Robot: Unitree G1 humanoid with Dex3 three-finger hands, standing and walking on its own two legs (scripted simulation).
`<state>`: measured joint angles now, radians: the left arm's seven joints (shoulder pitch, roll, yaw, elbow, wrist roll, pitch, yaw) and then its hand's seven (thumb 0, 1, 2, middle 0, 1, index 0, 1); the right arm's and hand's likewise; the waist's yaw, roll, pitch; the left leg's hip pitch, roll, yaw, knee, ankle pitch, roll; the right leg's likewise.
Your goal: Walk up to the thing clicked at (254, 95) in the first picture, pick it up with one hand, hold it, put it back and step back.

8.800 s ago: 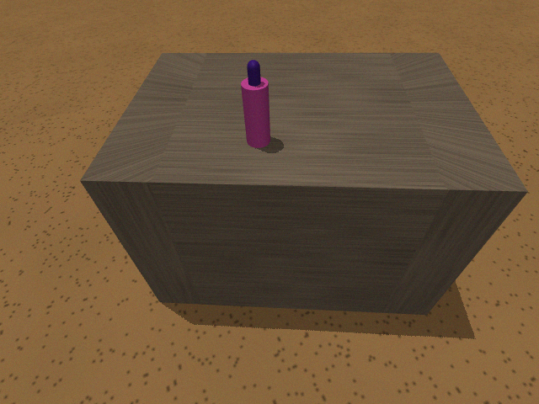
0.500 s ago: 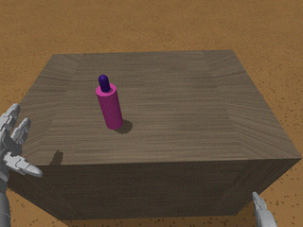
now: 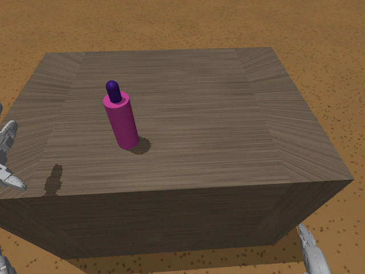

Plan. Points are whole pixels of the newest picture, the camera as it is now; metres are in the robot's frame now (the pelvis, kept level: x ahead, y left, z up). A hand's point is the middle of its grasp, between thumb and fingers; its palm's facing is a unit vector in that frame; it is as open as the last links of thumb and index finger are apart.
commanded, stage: go down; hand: left
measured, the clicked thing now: (120, 115) +0.52 +0.17 +0.04
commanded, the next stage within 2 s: approach in 1.58 s
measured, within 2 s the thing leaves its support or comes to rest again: neither
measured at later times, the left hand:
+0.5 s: hand (14, 139) +0.38 +0.35 +0.12, palm faces +0.11 -0.99 +0.00, open 17.8 cm
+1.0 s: hand (12, 130) +0.40 +0.36 +0.12, palm faces +0.12 -0.99 +0.00, open 17.8 cm
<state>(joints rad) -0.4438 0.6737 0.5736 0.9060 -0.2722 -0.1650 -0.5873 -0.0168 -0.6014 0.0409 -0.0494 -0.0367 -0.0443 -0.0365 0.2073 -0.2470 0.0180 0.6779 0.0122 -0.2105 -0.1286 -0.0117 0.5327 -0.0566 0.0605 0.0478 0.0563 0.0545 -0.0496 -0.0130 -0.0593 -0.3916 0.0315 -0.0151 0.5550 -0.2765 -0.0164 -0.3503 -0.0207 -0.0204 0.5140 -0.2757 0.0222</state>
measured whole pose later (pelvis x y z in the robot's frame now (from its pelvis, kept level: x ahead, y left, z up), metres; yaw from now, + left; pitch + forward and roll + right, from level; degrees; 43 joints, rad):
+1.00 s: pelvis +0.01 +0.01 -0.02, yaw +0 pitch +13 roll -2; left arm -0.61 0.82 0.62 1.06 -0.22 -0.15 -0.62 -0.02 -0.61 0.03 -0.05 -0.03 -0.04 -0.03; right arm 0.24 -0.25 0.04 0.56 0.01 -0.21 -0.11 -0.01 0.52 -0.06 0.06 0.05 0.06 0.05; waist -0.09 -0.01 -0.11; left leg -0.59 0.04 -0.02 0.73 -0.36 -0.01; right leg -0.53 -0.01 -0.02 0.65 -0.34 0.03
